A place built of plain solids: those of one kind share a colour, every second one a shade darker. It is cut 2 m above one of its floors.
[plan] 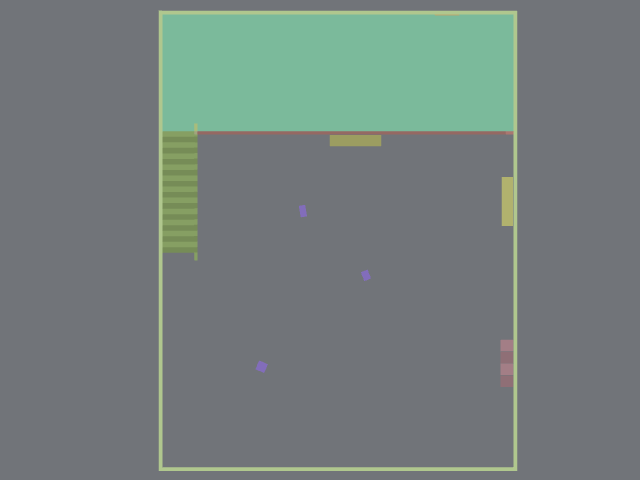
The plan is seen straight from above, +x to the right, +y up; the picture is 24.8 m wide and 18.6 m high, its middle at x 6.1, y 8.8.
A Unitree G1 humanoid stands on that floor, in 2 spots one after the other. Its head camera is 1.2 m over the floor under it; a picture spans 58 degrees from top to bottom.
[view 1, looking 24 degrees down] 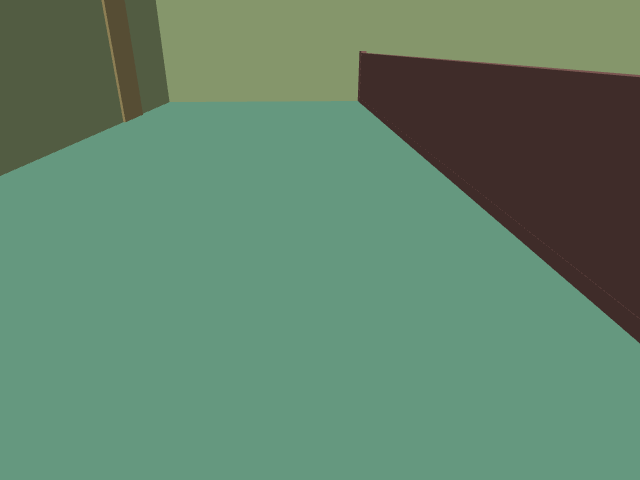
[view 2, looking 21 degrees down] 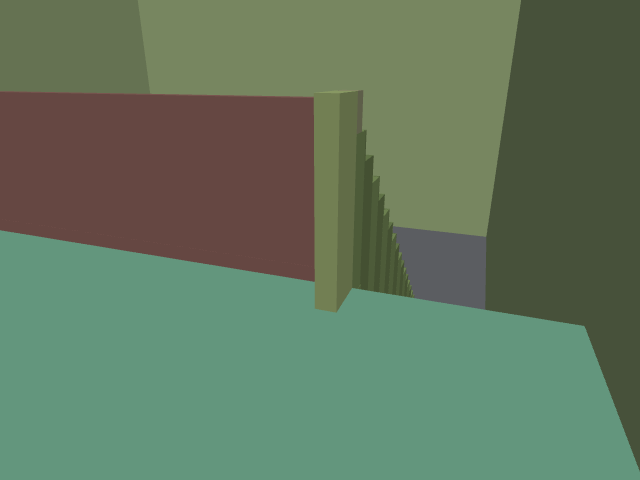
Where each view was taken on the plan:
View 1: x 2.62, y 14.51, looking -3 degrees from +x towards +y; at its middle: gal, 2.95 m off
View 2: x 0.61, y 15.26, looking -70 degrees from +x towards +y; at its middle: fin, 2.21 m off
